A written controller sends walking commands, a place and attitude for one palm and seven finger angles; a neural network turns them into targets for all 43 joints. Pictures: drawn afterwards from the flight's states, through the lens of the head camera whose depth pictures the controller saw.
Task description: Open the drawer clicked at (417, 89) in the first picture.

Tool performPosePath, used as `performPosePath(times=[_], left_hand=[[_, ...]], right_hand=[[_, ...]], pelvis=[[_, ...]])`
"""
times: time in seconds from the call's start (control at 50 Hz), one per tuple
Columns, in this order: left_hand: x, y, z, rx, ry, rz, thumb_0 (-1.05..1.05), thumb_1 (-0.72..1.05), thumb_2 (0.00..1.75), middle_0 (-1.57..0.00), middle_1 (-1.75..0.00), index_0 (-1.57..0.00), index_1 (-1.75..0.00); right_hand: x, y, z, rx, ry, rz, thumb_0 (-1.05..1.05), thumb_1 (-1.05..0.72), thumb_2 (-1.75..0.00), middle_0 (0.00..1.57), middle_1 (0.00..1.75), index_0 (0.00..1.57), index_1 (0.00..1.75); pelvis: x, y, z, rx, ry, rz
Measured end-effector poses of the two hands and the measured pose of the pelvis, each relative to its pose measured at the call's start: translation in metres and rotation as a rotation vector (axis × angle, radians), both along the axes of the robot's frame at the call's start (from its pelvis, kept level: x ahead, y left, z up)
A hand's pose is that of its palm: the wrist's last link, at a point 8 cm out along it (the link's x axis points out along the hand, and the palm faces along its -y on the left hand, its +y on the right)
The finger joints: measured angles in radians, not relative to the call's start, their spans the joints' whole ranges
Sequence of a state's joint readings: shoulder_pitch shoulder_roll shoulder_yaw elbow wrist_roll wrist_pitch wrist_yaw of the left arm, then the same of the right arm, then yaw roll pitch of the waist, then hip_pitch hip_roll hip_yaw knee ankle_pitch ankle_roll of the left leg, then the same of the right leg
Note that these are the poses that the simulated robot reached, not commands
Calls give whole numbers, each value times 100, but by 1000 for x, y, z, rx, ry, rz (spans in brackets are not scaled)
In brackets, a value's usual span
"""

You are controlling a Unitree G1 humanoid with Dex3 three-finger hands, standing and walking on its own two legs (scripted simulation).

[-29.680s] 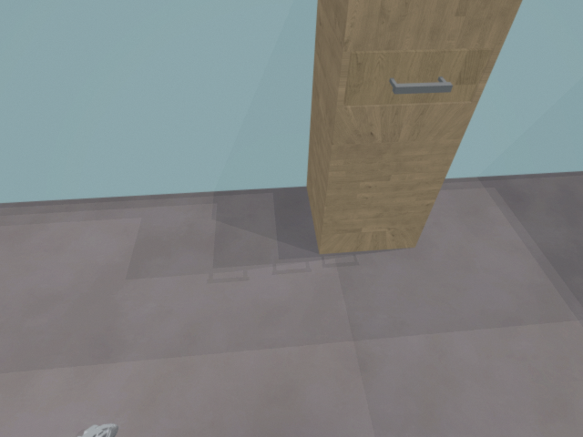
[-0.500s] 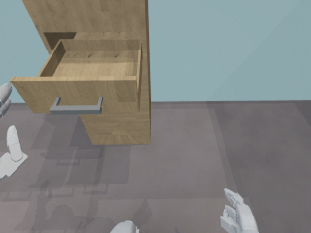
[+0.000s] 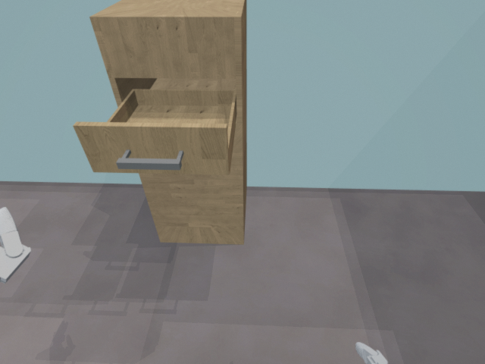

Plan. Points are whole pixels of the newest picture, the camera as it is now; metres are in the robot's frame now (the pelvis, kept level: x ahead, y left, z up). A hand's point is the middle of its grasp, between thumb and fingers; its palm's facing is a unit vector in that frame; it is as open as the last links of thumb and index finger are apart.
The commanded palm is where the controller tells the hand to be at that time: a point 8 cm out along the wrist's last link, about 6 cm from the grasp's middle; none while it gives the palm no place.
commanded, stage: stop stepping back and stand still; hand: left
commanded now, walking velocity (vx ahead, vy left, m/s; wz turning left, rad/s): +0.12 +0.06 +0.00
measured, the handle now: (151, 158) +0.60 +0.27 +0.03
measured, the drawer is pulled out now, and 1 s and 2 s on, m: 0.30 0.30 0.30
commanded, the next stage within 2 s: let the arm hang, fingers relaxed in 0.26 s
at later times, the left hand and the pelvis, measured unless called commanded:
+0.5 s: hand (93, 311) +0.21 +0.27 +0.00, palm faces +0.19 -0.87 -0.45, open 7.4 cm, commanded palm none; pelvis +0.01 +0.02 -0.01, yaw +2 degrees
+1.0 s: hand out of the picture -0.03 +0.24 -0.16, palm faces +0.03 -0.96 -0.27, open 7.3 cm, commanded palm none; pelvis +0.01 +0.04 +0.01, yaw +2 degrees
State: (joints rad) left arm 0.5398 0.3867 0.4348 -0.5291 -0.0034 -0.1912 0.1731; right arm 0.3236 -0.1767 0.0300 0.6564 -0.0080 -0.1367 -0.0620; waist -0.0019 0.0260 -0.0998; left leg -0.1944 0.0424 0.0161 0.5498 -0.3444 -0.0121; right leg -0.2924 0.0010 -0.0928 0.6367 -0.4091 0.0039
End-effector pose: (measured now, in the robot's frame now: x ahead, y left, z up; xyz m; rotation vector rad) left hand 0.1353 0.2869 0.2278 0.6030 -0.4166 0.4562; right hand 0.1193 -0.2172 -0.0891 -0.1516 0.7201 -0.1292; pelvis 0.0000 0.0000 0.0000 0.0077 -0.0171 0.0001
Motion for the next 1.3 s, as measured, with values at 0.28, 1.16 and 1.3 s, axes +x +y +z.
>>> performPosePath(times=[0.28, 1.16, 1.3], left_hand=[[3, -31, 7, 39, 59, -135, 2, 88, 90, -21, -30, -22, -31], [-137, 1, -351, -680, 1694, 288, 1, 91, 90, -20, -30, -20, -30], [-108, -13, -353, -681, 1647, 225, 1, 91, 90, -20, -30, -20, -30]], right_hand=[[12, -44, 25, -111, 50, -28, 2, -90, -90, 20, 30, 21, 30], [-106, 23, -45, 5, 663, -55, 1, -91, -90, 20, 30, 20, 30], [-106, 24, -45, 15, 654, -69, 1, -91, -90, 20, 30, 20, 30]], pelvis=[[-1, -11, 12, 19, 28, 8], [5, 37, 13, -8, -17, 19], [8, 35, 14, -5, -18, 15]])
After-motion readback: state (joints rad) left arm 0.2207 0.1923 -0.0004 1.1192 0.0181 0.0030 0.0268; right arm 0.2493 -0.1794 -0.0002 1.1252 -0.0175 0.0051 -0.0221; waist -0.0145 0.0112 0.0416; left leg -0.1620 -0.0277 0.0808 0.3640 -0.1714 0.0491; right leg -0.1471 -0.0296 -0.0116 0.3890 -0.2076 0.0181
